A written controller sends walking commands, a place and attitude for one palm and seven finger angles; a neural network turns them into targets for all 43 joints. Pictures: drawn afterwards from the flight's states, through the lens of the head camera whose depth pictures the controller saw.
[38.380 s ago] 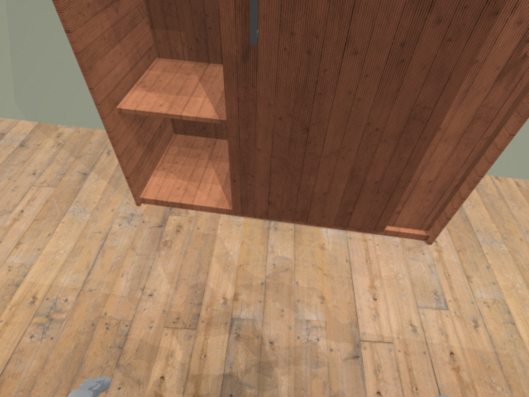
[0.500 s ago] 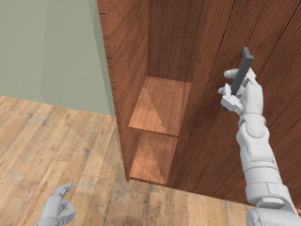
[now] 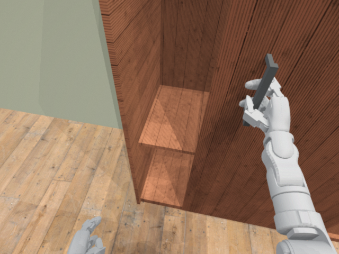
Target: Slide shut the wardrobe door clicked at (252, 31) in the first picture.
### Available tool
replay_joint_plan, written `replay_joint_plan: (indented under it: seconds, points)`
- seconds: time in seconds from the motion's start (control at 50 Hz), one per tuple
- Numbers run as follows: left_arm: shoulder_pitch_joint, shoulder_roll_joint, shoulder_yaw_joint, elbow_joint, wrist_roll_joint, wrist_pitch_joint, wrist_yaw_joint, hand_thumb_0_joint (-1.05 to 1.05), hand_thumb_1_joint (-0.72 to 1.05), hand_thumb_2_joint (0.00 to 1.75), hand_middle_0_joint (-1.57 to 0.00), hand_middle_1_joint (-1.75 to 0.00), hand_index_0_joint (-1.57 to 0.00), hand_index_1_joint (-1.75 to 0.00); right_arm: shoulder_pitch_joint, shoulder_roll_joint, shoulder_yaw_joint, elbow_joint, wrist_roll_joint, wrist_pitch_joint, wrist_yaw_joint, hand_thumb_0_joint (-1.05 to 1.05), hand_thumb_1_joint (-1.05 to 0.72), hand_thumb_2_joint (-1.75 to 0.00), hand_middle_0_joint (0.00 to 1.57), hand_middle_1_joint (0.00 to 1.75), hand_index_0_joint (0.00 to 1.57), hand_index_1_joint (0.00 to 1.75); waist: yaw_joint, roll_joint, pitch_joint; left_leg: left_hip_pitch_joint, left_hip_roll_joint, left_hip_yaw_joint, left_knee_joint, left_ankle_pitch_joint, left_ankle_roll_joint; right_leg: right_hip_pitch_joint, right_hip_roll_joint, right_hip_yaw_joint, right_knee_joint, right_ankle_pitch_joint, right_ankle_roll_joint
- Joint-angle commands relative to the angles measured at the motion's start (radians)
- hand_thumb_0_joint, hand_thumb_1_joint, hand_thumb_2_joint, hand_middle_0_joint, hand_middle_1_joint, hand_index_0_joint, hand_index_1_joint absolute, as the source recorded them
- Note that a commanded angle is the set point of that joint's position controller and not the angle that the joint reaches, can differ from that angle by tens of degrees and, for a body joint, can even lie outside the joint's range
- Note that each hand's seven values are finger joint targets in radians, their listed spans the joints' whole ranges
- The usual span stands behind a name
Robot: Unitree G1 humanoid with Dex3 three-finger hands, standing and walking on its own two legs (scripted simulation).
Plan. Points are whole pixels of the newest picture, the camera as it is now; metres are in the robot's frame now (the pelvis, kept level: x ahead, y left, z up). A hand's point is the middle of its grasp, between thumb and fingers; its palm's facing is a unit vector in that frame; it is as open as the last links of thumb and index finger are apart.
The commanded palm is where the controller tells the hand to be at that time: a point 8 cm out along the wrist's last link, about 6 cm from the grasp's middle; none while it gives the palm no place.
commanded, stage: stop walking and hold the door there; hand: right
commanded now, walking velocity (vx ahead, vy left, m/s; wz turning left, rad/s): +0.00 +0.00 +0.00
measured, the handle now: (257, 92) +0.45 -0.17 +0.18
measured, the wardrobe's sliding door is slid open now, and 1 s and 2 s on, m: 0.25 0.25 0.25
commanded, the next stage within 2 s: loosen the grip on the handle in 1.60 s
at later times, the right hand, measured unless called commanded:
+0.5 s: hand (247, 112) +0.40 -0.14 +0.16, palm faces +0.09 +0.98 -0.15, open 5.7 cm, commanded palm +0.37 -0.19 +0.16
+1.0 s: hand (250, 115) +0.39 -0.14 +0.16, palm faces -0.09 +0.99 -0.12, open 6.0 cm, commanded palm +0.38 -0.18 +0.16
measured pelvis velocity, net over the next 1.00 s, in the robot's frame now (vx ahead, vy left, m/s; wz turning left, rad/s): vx -0.02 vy -0.08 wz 0.03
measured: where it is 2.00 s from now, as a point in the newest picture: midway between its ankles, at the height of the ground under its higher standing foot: outside the picture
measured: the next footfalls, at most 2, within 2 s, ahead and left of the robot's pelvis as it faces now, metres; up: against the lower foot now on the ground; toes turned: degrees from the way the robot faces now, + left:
left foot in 0.96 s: +0.03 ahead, +0.04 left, +0.00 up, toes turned +3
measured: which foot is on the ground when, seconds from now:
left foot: down 0.00-0.68, up 0.70-0.94, down 0.96-1.00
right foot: down 0.00-1.00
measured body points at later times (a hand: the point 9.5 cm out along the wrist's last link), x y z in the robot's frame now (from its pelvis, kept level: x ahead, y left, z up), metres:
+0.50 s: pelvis +0.00 -0.01 +0.00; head +0.01 +0.00 +0.45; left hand +0.15 +0.25 -0.10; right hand +0.39 -0.19 +0.17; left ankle +0.01 +0.14 -0.74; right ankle +0.00 -0.09 -0.74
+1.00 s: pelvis -0.02 -0.08 +0.00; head +0.00 -0.08 +0.45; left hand +0.12 +0.12 -0.12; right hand +0.39 -0.20 +0.17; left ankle -0.01 +0.04 -0.74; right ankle -0.01 -0.14 -0.74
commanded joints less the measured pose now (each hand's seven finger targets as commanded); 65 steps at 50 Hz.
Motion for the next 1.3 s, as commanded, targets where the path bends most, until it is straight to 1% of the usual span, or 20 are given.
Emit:
replay_joint_plan:
  seconds: [0.0,0.28,0.38,0.46,0.52,0.56,0.6,0.62,0.64,0.66,0.68,0.72,0.74,0.78,0.88,0.98,1.04,1.12,1.16,1.28]
  points:
    - [-0.084,0.148,0.060,-0.142,-0.002,-0.041,0.012,0.00,0.90,0.90,-0.20,-0.30,-0.20,-0.30,-0.330,-0.134,-0.013,-0.240,-0.014,-0.077,0.007,0.00,-0.90,-0.90,0.45,1.40,0.45,1.40,-0.008,0.052,-0.313,0.053,0.100,-0.059,-0.008,0.367,0.040,0.192,-0.140,0.169,-0.027,0.385,0.020]
    - [-0.099,0.149,0.065,-0.172,-0.003,-0.021,0.013,0.00,0.90,0.90,-0.20,-0.30,-0.20,-0.30,-0.275,-0.147,-0.030,-0.286,-0.016,-0.072,-0.002,0.00,-0.90,-0.90,0.45,1.40,0.45,1.40,-0.010,0.021,-0.316,0.049,0.090,-0.061,-0.023,0.389,0.043,0.208,-0.138,0.153,-0.027,0.389,0.024]
    - [-0.118,0.156,0.074,-0.189,-0.008,0.010,0.008,0.00,0.90,0.90,-0.20,-0.30,-0.20,-0.30,-0.290,-0.162,-0.029,-0.301,-0.023,-0.065,-0.010,0.00,-0.90,-0.90,0.45,1.40,0.45,1.40,-0.012,0.057,-0.324,0.123,0.197,-0.126,-0.004,0.562,0.062,0.097,-0.085,0.132,0.050,0.260,0.028]
    - [-0.117,0.154,0.079,-0.194,-0.008,0.050,0.002,0.00,0.90,0.90,-0.20,-0.30,-0.20,-0.30,-0.297,-0.199,-0.071,-0.247,-0.029,-0.045,-0.018,0.00,-0.90,-0.90,0.45,1.40,0.45,1.40,-0.023,0.213,-0.290,0.190,0.343,-0.227,-0.032,0.626,0.107,-0.074,-0.020,0.154,0.138,-0.078,0.041]
    - [-0.129,0.140,0.073,-0.210,-0.008,0.064,-0.005,0.00,0.90,0.90,-0.20,-0.30,-0.20,-0.30,-0.375,-0.147,-0.025,-0.295,-0.034,-0.041,-0.012,0.00,-0.90,-0.90,0.45,1.40,0.45,1.40,-0.023,0.264,-0.303,0.257,0.379,-0.212,0.009,0.673,0.125,-0.143,-0.012,0.186,0.141,-0.141,0.033]
    - [-0.128,0.144,0.079,-0.201,0.000,0.067,-0.003,0.00,0.90,0.90,-0.20,-0.30,-0.20,-0.30,-0.365,-0.166,-0.050,-0.298,-0.044,-0.045,-0.017,0.00,-0.90,-0.90,0.45,1.40,0.45,1.40,-0.023,0.261,-0.328,0.275,0.363,-0.156,0.082,0.752,0.112,-0.110,-0.007,0.172,0.070,-0.043,0.033]
    - [-0.113,0.131,0.078,-0.184,-0.010,0.063,0.006,0.00,0.90,0.90,-0.20,-0.30,-0.20,-0.30,-0.377,-0.092,0.017,-0.308,-0.037,-0.048,-0.008,0.00,-0.90,-0.90,0.45,1.40,0.45,1.40,-0.007,0.167,-0.366,0.199,0.225,-0.015,0.192,0.661,0.038,0.065,-0.038,0.157,-0.057,0.349,0.026]
    - [-0.118,0.139,0.083,-0.197,-0.013,0.052,0.004,0.00,0.90,0.90,-0.20,-0.30,-0.20,-0.30,-0.401,-0.056,0.041,-0.338,-0.038,-0.058,-0.004,0.00,-0.90,-0.90,0.45,1.40,0.45,1.40,-0.019,0.070,-0.390,0.103,0.139,0.052,0.228,0.533,-0.003,0.180,-0.108,0.188,-0.031,0.596,0.006]
    - [-0.107,0.134,0.085,-0.196,-0.014,0.049,-0.010,0.00,0.90,0.90,-0.20,-0.30,-0.20,-0.30,-0.380,-0.007,0.068,-0.302,-0.034,-0.060,0.005,0.00,-0.90,-0.90,0.45,1.40,0.45,1.40,-0.027,0.006,-0.407,-0.015,0.085,0.087,0.223,0.200,-0.020,0.279,-0.182,0.226,0.013,0.705,-0.030]
    - [-0.107,0.121,0.072,-0.194,-0.004,0.038,-0.020,0.00,0.90,0.90,-0.20,-0.30,-0.20,-0.30,-0.416,0.065,0.134,-0.313,-0.034,-0.070,0.016,0.00,-0.90,-0.90,0.45,1.40,0.45,1.40,-0.014,-0.066,-0.392,-0.106,0.059,0.103,0.237,-0.073,-0.019,0.332,-0.219,0.304,-0.020,0.765,-0.043]
    - [-0.104,0.119,0.067,-0.182,0.008,0.024,-0.027,0.00,0.90,0.90,-0.20,-0.30,-0.20,-0.30,-0.454,0.097,0.168,-0.306,-0.040,-0.074,0.021,0.00,-0.90,-0.90,0.45,1.40,0.45,1.40,-0.010,-0.061,-0.360,-0.151,0.047,0.099,0.286,-0.208,-0.010,0.345,-0.244,0.335,-0.058,0.743,-0.046]
    - [-0.102,0.130,0.068,-0.161,0.016,0.009,-0.022,0.00,0.90,0.90,-0.20,-0.30,-0.20,-0.30,-0.511,0.103,0.186,-0.279,-0.038,-0.074,0.020,0.00,-0.90,-0.90,0.45,1.40,0.45,1.40,-0.008,0.008,-0.299,-0.173,0.051,0.072,0.302,-0.231,0.001,0.326,-0.271,0.349,-0.089,0.704,-0.043]
    - [-0.083,0.141,0.070,-0.143,0.021,0.002,-0.024,0.00,0.90,0.90,-0.20,-0.30,-0.20,-0.30,-0.509,0.085,0.167,-0.267,-0.039,-0.077,0.015,0.00,-0.90,-0.90,0.45,1.40,0.45,1.40,-0.006,0.018,-0.302,-0.176,0.051,0.065,0.255,-0.188,0.011,0.373,-0.267,0.333,-0.052,0.814,-0.037]
    - [-0.078,0.138,0.061,-0.131,0.026,-0.013,-0.033,0.00,0.90,0.90,-0.20,-0.30,-0.20,-0.30,-0.542,0.111,0.202,-0.278,-0.045,-0.074,0.018,0.00,-0.90,-0.90,0.45,1.40,0.45,1.40,0.004,-0.034,-0.317,-0.182,0.048,0.070,0.188,-0.108,0.024,0.466,-0.260,0.279,-0.007,0.963,-0.005]
    - [-0.100,0.124,0.043,-0.127,0.031,-0.024,-0.031,0.00,0.90,0.90,-0.20,-0.30,-0.20,-0.30,-0.567,0.051,0.163,-0.250,-0.035,-0.066,0.021,0.00,-0.90,-0.90,0.45,1.40,0.45,1.40,0.000,-0.061,-0.312,-0.040,0.053,0.055,0.051,-0.010,0.040,0.361,-0.276,0.279,-0.013,0.830,-0.002]
    - [-0.111,0.125,0.040,-0.133,0.022,-0.036,-0.016,0.00,0.90,0.90,-0.20,-0.30,-0.20,-0.30,-0.578,0.027,0.134,-0.225,-0.024,-0.069,0.022,0.00,-0.90,-0.90,0.45,1.40,0.45,1.40,-0.002,-0.003,-0.316,0.101,0.073,0.027,0.003,0.182,0.045,0.192,-0.220,0.272,-0.035,0.540,0.026]
    - [-0.104,0.128,0.048,-0.127,0.011,-0.041,-0.007,0.00,0.90,0.90,-0.20,-0.30,-0.20,-0.30,-0.556,0.001,0.099,-0.180,-0.013,-0.065,0.014,0.00,-0.90,-0.90,0.45,1.40,0.45,1.40,-0.006,0.096,-0.344,0.130,0.093,-0.012,-0.019,0.256,0.049,0.171,-0.171,0.230,-0.030,0.387,0.031]
    - [-0.108,0.127,0.044,-0.130,0.007,-0.053,-0.003,0.00,0.90,0.90,-0.20,-0.30,-0.20,-0.30,-0.588,0.030,0.137,-0.187,-0.008,-0.065,0.013,0.00,-0.90,-0.90,0.45,1.40,0.45,1.40,-0.007,0.028,-0.340,0.107,0.091,-0.008,-0.023,0.186,0.044,0.171,-0.162,0.225,-0.063,0.330,0.026]
    - [-0.105,0.133,0.049,-0.125,0.007,-0.054,0.002,0.00,0.90,0.90,-0.20,-0.30,-0.20,-0.30,-0.559,-0.027,0.078,-0.160,-0.008,-0.062,0.003,0.00,-0.90,-0.90,0.45,1.40,0.45,1.40,-0.013,0.035,-0.337,0.097,0.098,-0.020,-0.037,0.194,0.043,0.177,-0.158,0.220,-0.056,0.322,0.019]
    - [-0.105,0.139,0.053,-0.137,0.002,-0.051,0.005,0.00,0.90,0.90,-0.20,-0.30,-0.20,-0.30,-0.513,-0.052,0.057,-0.155,0.000,-0.050,0.002,0.00,-0.90,-0.90,0.45,1.40,0.45,1.40,-0.013,0.082,-0.312,0.106,0.122,-0.062,-0.074,0.275,0.040,0.159,-0.128,0.199,-0.036,0.287,0.021]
